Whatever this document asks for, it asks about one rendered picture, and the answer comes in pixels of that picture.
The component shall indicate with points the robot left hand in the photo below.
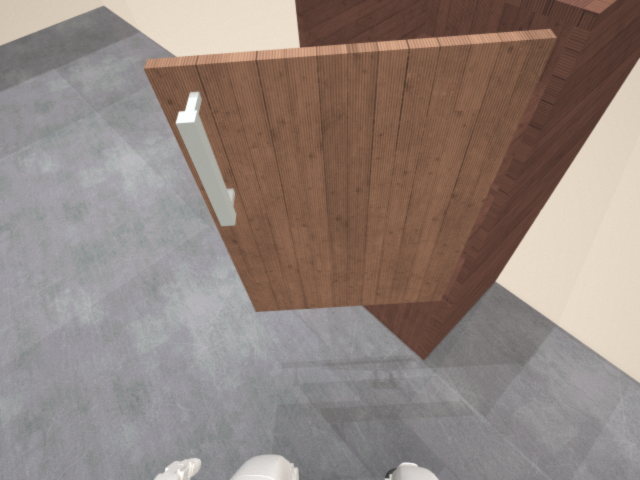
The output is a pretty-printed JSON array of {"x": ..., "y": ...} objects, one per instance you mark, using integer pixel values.
[{"x": 183, "y": 470}]

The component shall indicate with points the handle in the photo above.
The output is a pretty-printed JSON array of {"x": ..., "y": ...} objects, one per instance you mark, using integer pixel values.
[{"x": 195, "y": 139}]

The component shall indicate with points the cupboard door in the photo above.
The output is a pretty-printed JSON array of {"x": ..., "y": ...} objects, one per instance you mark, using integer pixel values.
[{"x": 359, "y": 170}]

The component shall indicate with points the robot right shin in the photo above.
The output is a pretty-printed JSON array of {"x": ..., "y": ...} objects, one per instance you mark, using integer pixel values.
[{"x": 407, "y": 464}]

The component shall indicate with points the left robot thigh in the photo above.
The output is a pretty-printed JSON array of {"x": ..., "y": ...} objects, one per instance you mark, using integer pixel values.
[{"x": 267, "y": 467}]

